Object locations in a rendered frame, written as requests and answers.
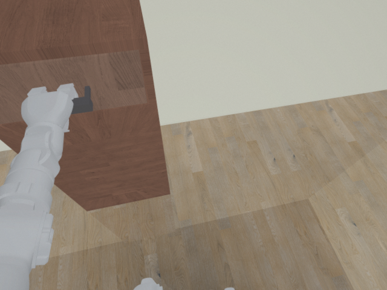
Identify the left robot forearm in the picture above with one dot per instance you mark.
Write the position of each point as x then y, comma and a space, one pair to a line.
30, 180

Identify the left robot hand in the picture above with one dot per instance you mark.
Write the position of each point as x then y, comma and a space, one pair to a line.
53, 107

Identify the cabinet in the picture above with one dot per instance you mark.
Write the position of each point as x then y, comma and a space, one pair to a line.
110, 156

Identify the robot left upper arm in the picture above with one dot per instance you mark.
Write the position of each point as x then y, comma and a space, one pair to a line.
25, 241

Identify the robot left shin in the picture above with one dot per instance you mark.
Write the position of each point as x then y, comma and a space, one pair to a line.
147, 280

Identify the handle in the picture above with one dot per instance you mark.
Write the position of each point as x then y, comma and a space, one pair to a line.
83, 104

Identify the drawer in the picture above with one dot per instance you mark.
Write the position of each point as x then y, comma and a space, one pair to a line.
115, 79

